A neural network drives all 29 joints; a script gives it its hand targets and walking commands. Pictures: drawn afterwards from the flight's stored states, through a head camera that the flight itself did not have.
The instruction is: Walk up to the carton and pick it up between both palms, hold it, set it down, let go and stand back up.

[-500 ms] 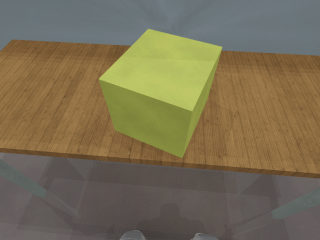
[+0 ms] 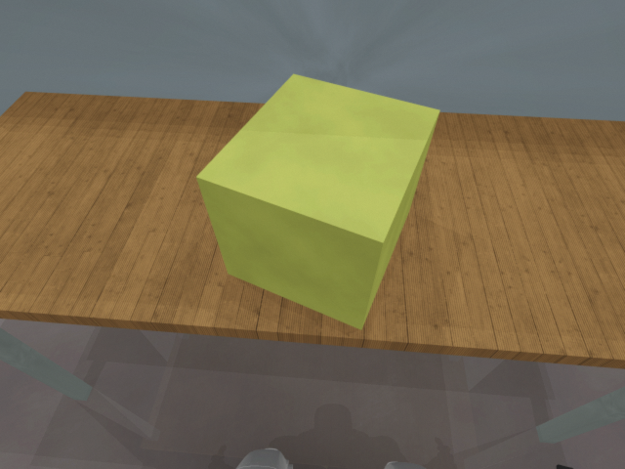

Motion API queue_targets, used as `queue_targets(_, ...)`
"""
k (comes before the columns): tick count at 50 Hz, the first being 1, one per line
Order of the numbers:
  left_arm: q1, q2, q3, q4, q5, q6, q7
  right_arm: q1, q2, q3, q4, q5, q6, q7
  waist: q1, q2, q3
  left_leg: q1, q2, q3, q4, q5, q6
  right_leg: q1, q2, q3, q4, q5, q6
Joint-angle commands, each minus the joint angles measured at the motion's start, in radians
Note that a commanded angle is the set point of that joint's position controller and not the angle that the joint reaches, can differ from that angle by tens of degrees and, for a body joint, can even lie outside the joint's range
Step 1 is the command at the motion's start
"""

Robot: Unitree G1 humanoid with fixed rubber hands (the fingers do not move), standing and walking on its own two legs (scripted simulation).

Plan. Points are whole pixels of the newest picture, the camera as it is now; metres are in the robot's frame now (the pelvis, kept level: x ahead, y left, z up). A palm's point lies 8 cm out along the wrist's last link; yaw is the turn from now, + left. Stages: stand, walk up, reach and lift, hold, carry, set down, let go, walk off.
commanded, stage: walk up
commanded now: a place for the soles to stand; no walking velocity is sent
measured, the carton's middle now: (326, 197) +0.47 +0.03 +0.06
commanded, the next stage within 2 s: reach and lift in 0.86 s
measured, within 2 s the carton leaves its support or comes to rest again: neither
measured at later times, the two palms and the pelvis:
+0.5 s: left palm out of the picture +0.06 +0.31 -0.11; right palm out of the picture +0.09 -0.31 -0.10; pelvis +0.01 +0.00 +0.00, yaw +0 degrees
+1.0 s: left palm out of the picture +0.12 +0.30 -0.10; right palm out of the picture +0.12 -0.32 -0.11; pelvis +0.00 -0.01 -0.01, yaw +0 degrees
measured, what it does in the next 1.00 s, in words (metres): stands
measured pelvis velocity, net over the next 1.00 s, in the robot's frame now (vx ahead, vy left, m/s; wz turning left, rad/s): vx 0.00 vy -0.01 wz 0.01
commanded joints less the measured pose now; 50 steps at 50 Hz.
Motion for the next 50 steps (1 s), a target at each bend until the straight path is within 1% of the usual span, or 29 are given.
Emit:
queue_targets(1, -0.031, 0.256, 0.056, -0.076, 0.019, -0.022, 0.016, 0.071, -0.176, -0.092, -0.027, 0.006, -0.035, 0.006, -0.055, -0.108, -0.139, 0.153, -0.033, 0.074, -0.254, 0.159, 0.037, 0.061, -0.193, 0.204, -0.216, 0.355, -0.173)
queue_targets(2, -0.050, 0.231, 0.048, -0.076, 0.018, -0.013, 0.012, 0.089, -0.190, -0.097, -0.008, 0.002, -0.037, -0.002, -0.067, -0.057, -0.152, 0.255, -0.027, 0.051, -0.308, 0.213, 0.046, -0.019, -0.166, 0.162, -0.155, 0.318, -0.134)
queue_targets(3, -0.032, 0.182, 0.039, -0.090, 0.005, -0.012, 0.004, 0.077, -0.256, -0.103, -0.023, -0.003, -0.045, -0.009, -0.063, 0.129, -0.191, 0.295, 0.122, -0.208, -0.405, 0.161, 0.103, -0.115, -0.072, 0.097, -0.030, 0.145, -0.072)
queue_targets(4, -0.032, 0.159, 0.028, -0.074, -0.002, -0.004, 0.007, 0.034, -0.293, -0.098, -0.029, -0.008, -0.052, -0.006, -0.047, 0.237, -0.177, 0.246, 0.270, -0.424, -0.462, 0.153, 0.194, -0.146, 0.005, 0.009, 0.042, -0.057, -0.022)
queue_targets(5, -0.042, 0.188, 0.038, -0.070, 0.002, 0.000, 0.015, 0.007, -0.297, -0.095, -0.027, -0.008, -0.048, -0.003, -0.045, 0.191, -0.138, 0.199, 0.319, -0.461, -0.470, 0.146, 0.242, -0.127, 0.009, 0.014, 0.073, -0.202, -0.030)
queue_targets(6, -0.011, 0.180, 0.033, -0.067, 0.003, -0.001, 0.012, -0.026, -0.291, -0.092, -0.025, -0.007, -0.044, -0.007, -0.023, 0.172, -0.132, 0.209, 0.298, -0.403, -0.433, 0.232, 0.249, -0.097, -0.009, 0.019, 0.028, -0.189, -0.029)
queue_targets(8, 0.050, 0.188, 0.032, -0.032, 0.009, -0.015, 0.011, -0.073, -0.268, -0.079, -0.028, 0.006, -0.033, -0.002, 0.007, 0.166, -0.153, 0.113, 0.213, -0.224, -0.357, 0.354, 0.157, 0.088, -0.016, 0.001, -0.150, -0.003, -0.043)
queue_targets(9, 0.062, 0.198, 0.038, -0.023, 0.015, -0.021, 0.012, -0.100, -0.227, -0.072, -0.031, 0.008, -0.028, 0.000, 0.016, 0.140, -0.178, 0.068, 0.161, -0.162, -0.308, 0.373, 0.111, 0.160, -0.038, 0.050, -0.194, 0.110, -0.051)
queue_targets(10, 0.049, 0.219, 0.040, -0.021, 0.011, -0.028, 0.013, -0.108, -0.209, -0.064, -0.047, 0.014, -0.030, 0.000, 0.005, 0.070, -0.169, 0.054, 0.098, -0.106, -0.247, 0.386, 0.077, 0.153, -0.085, 0.127, -0.229, 0.194, -0.072)
queue_targets(11, 0.025, 0.248, 0.048, -0.029, 0.011, -0.033, 0.013, -0.083, -0.196, -0.068, -0.052, 0.016, -0.024, 0.004, -0.018, 0.052, -0.183, 0.054, 0.039, -0.059, -0.198, 0.281, 0.053, 0.137, -0.140, 0.224, -0.264, 0.136, -0.109)
queue_targets(13, -0.043, 0.277, 0.048, -0.040, 0.014, -0.029, 0.011, -0.059, -0.195, -0.078, -0.044, 0.016, -0.017, 0.001, -0.044, -0.037, -0.181, 0.100, 0.004, -0.009, -0.189, 0.163, 0.044, 0.098, -0.204, 0.268, -0.265, 0.156, -0.144)
queue_targets(15, -0.091, 0.223, 0.030, -0.051, 0.012, -0.019, 0.011, -0.039, -0.200, -0.079, -0.026, 0.008, -0.026, 0.000, -0.061, 0.038, -0.160, 0.195, 0.033, -0.052, -0.277, 0.182, 0.068, -0.020, -0.147, 0.179, -0.224, 0.142, -0.108)
queue_targets(17, -0.071, 0.191, 0.029, -0.047, 0.002, -0.013, 0.007, -0.055, -0.229, -0.077, -0.026, 0.001, -0.032, 0.000, -0.026, 0.085, -0.189, 0.168, 0.114, -0.159, -0.348, 0.218, 0.101, 0.037, -0.064, 0.090, -0.163, 0.097, -0.064)
queue_targets(18, -0.042, 0.191, 0.026, -0.035, 0.002, -0.014, 0.010, -0.069, -0.228, -0.076, -0.025, 0.001, -0.032, 0.001, -0.020, 0.073, -0.207, 0.170, 0.135, -0.181, -0.350, 0.231, 0.104, 0.069, -0.049, 0.074, -0.165, 0.073, -0.063)
queue_targets(20, -0.016, 0.196, 0.030, -0.030, 0.006, -0.019, 0.011, -0.089, -0.219, -0.067, -0.025, 0.004, -0.028, 0.000, 0.002, 0.061, -0.213, 0.120, 0.115, -0.136, -0.308, 0.287, 0.088, 0.133, -0.072, 0.110, -0.213, 0.095, -0.075)
queue_targets(21, -0.021, 0.219, 0.032, -0.026, 0.011, -0.022, 0.012, -0.093, -0.209, -0.064, -0.031, 0.007, -0.026, 0.000, -0.005, 0.008, -0.189, 0.107, 0.076, -0.095, -0.269, 0.300, 0.067, 0.123, -0.096, 0.142, -0.246, 0.135, -0.087)
queue_targets(23, -0.040, 0.230, 0.028, -0.026, 0.008, -0.028, 0.012, -0.076, -0.199, -0.062, -0.030, 0.011, -0.025, 0.002, -0.034, 0.006, -0.219, 0.153, 0.039, -0.039, -0.226, 0.329, 0.051, 0.114, -0.132, 0.170, -0.252, 0.232, -0.095)
queue_targets(25, -0.058, 0.230, 0.029, -0.036, 0.003, -0.022, 0.015, -0.070, -0.201, -0.067, -0.026, 0.010, -0.025, 0.001, -0.041, 0.047, -0.222, 0.180, 0.044, -0.036, -0.235, 0.338, 0.057, 0.084, -0.140, 0.162, -0.219, 0.280, -0.097)
queue_targets(30, -0.068, 0.205, 0.031, -0.037, 0.008, -0.013, 0.011, -0.076, -0.215, -0.066, -0.030, 0.003, -0.028, 0.004, -0.026, 0.065, -0.192, 0.123, 0.099, -0.125, -0.307, 0.239, 0.088, 0.074, -0.069, 0.105, -0.192, 0.066, -0.078)
queue_targets(31, -0.055, 0.199, 0.027, -0.038, 0.008, -0.015, 0.009, -0.093, -0.217, -0.064, -0.036, 0.000, -0.025, 0.003, -0.012, 0.070, -0.195, 0.119, 0.092, -0.106, -0.309, 0.199, 0.079, 0.085, -0.081, 0.125, -0.224, 0.061, -0.079)
queue_targets(33, -0.068, 0.226, 0.034, -0.034, 0.011, -0.015, 0.010, -0.092, -0.200, -0.063, -0.027, 0.004, -0.021, 0.006, -0.033, 0.030, -0.181, 0.153, 0.062, -0.062, -0.293, 0.182, 0.058, 0.033, -0.106, 0.164, -0.261, 0.012, -0.083)
queue_targets(34, -0.064, 0.223, 0.033, -0.035, 0.010, -0.016, 0.008, -0.086, -0.202, -0.066, -0.026, 0.000, -0.021, 0.006, -0.036, 0.069, -0.187, 0.157, 0.062, -0.071, -0.289, 0.211, 0.066, 0.038, -0.104, 0.155, -0.244, 0.045, -0.086)
queue_targets(39, -0.078, 0.207, 0.027, -0.034, 0.009, -0.019, 0.004, -0.085, -0.209, -0.066, -0.027, 0.002, -0.026, 0.006, -0.029, 0.072, -0.209, 0.177, 0.080, -0.084, -0.314, 0.278, 0.071, 0.060, -0.086, 0.119, -0.216, 0.113, -0.071)
queue_targets(40, -0.070, 0.205, 0.029, -0.027, 0.009, -0.020, 0.007, -0.089, -0.200, -0.059, -0.032, 0.005, -0.026, 0.006, -0.022, 0.027, -0.226, 0.151, 0.092, -0.109, -0.313, 0.261, 0.075, 0.104, -0.084, 0.111, -0.220, 0.120, -0.068)
queue_targets(43, -0.079, 0.227, 0.030, -0.033, 0.009, -0.019, 0.010, -0.081, -0.207, -0.064, -0.023, 0.007, -0.021, 0.007, -0.033, 0.036, -0.217, 0.183, 0.047, -0.047, -0.272, 0.284, 0.059, 0.064, -0.116, 0.165, -0.255, 0.136, -0.078)
queue_targets(44, -0.507, 0.195, 0.013, -0.408, 0.013, 0.228, 0.041, -0.441, -0.050, -0.207, 0.110, -0.151, -0.207, 0.011, -0.108, 0.037, -0.055, 0.000, -0.008, 0.114, -0.168, -0.001, -0.029, -0.126, 0.035, -0.069, -0.045, -0.137, -0.058)
queue_targets(46, -0.367, 0.130, 0.000, -0.512, 0.048, 0.428, 0.061, -0.325, -0.193, -0.271, 0.074, -0.155, -0.215, 0.063, -0.117, 0.084, -0.048, -0.097, 0.035, 0.098, -0.121, -0.050, 0.002, -0.104, 0.015, -0.072, 0.032, -0.167, -0.100)
queue_targets(47, -0.351, 0.108, -0.002, -0.544, 0.066, 0.473, 0.054, -0.306, -0.180, -0.269, 0.026, -0.154, -0.218, 0.068, -0.098, 0.044, -0.076, -0.059, 0.026, 0.104, -0.111, -0.020, 0.015, -0.111, 0.017, -0.076, 0.026, -0.131, -0.095)
queue_targets(50, -0.273, 0.138, 0.026, -0.611, 0.108, 0.546, 0.029, -0.218, -0.191, -0.261, -0.028, -0.106, -0.185, 0.050, -0.104, 0.024, -0.076, 0.015, 0.004, 0.111, -0.133, 0.062, 0.012, -0.050, 0.038, -0.081, -0.029, -0.018, -0.071)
